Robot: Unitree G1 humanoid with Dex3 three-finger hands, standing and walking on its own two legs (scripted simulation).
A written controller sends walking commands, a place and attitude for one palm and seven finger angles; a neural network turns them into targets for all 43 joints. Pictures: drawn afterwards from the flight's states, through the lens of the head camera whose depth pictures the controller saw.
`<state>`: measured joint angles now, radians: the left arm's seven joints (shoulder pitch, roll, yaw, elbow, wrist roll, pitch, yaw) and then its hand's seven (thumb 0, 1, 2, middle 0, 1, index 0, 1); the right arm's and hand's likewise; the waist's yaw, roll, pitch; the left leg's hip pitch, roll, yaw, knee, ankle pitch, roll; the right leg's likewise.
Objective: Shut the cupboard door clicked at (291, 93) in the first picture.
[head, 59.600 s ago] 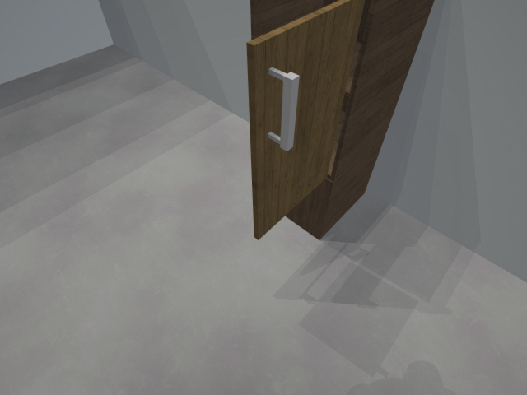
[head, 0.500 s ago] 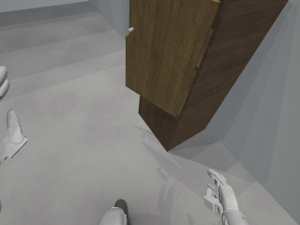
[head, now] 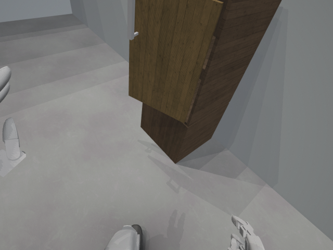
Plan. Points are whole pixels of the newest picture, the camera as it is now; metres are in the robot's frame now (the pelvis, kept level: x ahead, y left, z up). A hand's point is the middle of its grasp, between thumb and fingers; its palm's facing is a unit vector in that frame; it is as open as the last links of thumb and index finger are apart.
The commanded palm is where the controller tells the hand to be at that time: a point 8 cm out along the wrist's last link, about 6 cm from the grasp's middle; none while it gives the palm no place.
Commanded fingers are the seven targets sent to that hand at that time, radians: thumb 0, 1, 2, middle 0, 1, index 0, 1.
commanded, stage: stop stepping back and stand still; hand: left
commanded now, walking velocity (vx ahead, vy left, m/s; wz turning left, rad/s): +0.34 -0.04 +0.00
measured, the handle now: (134, 17) +0.93 +0.14 +0.14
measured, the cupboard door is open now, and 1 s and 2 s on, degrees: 20 20 20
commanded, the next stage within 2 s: let the arm hang, fingers relaxed in 0.50 s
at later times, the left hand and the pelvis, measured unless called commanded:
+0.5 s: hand out of the picture +0.15 +0.29 +0.20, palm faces +0.37 -0.80 -0.47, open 7.5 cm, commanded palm +0.09 +0.35 +0.21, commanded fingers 0.00 0.90 0.90 -0.20 -0.30 -0.20 -0.30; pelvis -0.04 +0.05 +0.01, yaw +2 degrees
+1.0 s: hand out of the picture +0.05 +0.21 -0.13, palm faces +0.15 -0.98 -0.15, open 6.8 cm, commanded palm none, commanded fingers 0.00 0.90 0.90 -0.20 -0.30 -0.20 -0.30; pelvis -0.03 +0.05 +0.02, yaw +7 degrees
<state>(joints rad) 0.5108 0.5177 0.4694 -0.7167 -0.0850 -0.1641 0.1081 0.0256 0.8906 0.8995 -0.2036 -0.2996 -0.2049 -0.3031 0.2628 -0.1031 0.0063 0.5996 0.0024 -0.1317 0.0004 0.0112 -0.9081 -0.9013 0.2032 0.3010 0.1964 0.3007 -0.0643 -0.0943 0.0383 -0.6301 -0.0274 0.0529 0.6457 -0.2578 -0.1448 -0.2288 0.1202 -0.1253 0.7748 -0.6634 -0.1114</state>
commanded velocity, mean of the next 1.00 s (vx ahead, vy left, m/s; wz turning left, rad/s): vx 0.06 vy -0.06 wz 0.00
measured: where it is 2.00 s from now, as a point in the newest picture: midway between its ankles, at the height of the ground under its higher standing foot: outside the picture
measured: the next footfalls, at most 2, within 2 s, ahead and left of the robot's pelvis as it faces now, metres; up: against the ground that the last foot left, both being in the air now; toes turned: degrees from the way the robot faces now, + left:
right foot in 0.02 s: +0.03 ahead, -0.02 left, +0.00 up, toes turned +1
left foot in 0.22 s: -0.02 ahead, +0.18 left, +0.00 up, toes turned +9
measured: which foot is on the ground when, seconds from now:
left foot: up 0.00-0.20, down 0.22-1.00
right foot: up 0.00-0.00, down 0.02-1.00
